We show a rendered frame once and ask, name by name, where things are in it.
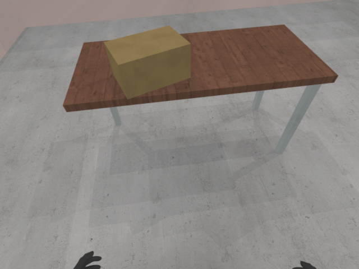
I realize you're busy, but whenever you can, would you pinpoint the robot left hand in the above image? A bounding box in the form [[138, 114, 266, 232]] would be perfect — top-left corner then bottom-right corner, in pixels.
[[74, 251, 102, 269]]

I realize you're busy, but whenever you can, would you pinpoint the table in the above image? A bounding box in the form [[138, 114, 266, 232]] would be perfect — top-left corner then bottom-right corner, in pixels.
[[63, 25, 338, 154]]

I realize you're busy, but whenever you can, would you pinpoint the carton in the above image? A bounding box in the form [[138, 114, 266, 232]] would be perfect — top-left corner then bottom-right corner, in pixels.
[[104, 26, 191, 99]]

